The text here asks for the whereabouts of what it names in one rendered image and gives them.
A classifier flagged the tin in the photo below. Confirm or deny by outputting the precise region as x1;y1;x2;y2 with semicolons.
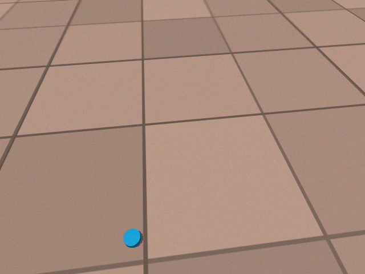
123;228;141;248

